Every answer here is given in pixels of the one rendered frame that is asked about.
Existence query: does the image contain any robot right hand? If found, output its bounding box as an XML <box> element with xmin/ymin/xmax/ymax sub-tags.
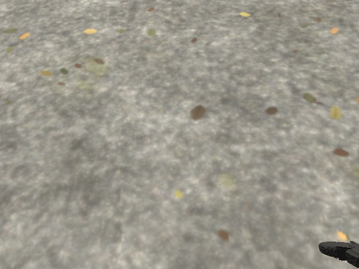
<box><xmin>319</xmin><ymin>241</ymin><xmax>359</xmax><ymax>268</ymax></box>

